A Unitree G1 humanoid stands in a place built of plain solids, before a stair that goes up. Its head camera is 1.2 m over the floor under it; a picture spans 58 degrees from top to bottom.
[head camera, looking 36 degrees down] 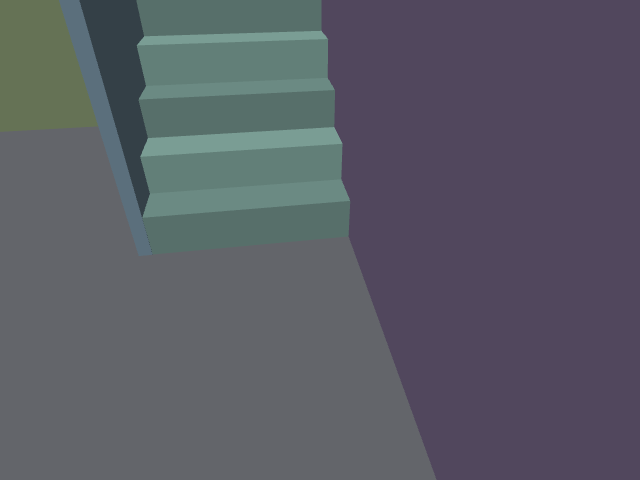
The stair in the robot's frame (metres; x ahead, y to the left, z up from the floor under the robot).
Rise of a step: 0.18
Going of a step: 0.21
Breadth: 0.90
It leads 9 degrees to the left of straight ahead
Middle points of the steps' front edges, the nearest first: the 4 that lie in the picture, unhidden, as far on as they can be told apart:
1.61 0.31 0.20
1.81 0.34 0.38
2.02 0.37 0.57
2.22 0.41 0.75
